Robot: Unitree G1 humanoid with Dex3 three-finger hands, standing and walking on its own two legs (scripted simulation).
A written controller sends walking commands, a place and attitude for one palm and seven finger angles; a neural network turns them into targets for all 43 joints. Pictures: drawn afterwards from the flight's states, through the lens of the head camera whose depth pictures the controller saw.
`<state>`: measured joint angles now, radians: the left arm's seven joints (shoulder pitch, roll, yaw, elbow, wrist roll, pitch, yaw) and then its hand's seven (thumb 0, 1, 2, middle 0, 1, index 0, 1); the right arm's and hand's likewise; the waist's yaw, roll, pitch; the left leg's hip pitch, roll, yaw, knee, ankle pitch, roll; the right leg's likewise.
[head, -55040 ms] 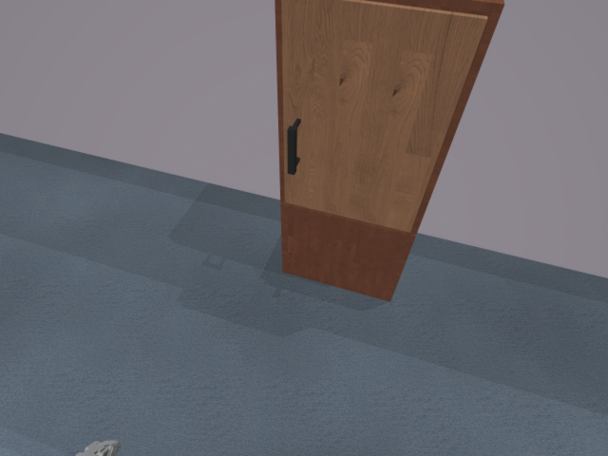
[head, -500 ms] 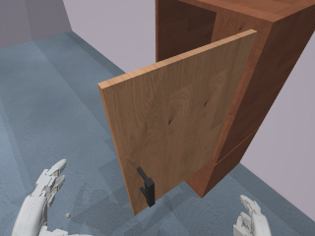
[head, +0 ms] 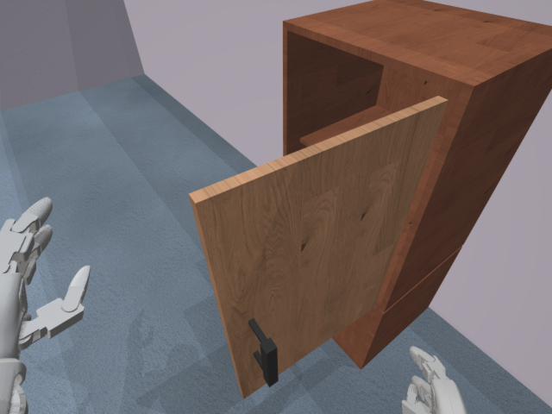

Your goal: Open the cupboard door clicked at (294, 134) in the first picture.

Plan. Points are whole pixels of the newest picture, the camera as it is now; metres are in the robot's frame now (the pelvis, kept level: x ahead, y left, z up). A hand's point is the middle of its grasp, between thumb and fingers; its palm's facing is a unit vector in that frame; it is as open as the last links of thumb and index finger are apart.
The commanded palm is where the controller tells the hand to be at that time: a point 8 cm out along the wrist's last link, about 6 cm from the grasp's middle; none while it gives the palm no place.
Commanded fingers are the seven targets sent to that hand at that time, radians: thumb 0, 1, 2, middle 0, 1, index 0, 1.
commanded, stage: draw the hand back to the body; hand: left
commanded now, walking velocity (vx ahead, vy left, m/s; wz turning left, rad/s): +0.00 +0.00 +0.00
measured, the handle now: (263, 353) +0.25 +0.06 -0.10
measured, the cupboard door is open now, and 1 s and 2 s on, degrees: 86 86 86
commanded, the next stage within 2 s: step back with the hand held close in 0.40 s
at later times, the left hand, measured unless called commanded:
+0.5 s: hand (70, 294) +0.18 +0.25 +0.18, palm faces +0.45 -0.80 -0.39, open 7.4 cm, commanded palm +0.14 +0.29 +0.18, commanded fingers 0.00 0.90 0.90 -0.20 -0.30 -0.20 -0.30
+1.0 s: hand (53, 312) +0.16 +0.26 +0.17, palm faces +0.34 -0.79 -0.51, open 7.4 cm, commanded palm +0.10 +0.30 +0.18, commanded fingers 0.00 0.90 0.90 -0.20 -0.30 -0.20 -0.30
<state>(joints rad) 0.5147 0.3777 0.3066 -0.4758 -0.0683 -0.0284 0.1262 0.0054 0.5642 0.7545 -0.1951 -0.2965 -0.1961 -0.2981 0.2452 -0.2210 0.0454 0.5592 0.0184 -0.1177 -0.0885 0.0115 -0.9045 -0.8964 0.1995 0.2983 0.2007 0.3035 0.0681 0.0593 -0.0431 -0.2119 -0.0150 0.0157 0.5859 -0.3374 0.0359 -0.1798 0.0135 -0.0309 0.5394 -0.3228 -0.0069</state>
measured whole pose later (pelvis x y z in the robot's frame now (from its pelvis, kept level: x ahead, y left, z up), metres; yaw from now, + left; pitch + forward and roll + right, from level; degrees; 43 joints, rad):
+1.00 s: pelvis -0.05 +0.01 +0.01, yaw -3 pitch -1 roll -1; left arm 0.56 0.44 0.42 -0.49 -0.04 -0.16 0.13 0.01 0.89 0.90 -0.21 -0.30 -0.21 -0.30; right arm 0.19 -0.23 -0.02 0.55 0.01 -0.01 -0.08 0.01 -0.91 -0.90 0.20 0.30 0.20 0.30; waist -0.01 0.00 0.03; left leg -0.27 0.00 0.07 0.50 -0.22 0.05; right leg -0.26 0.02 0.02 0.47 -0.19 0.00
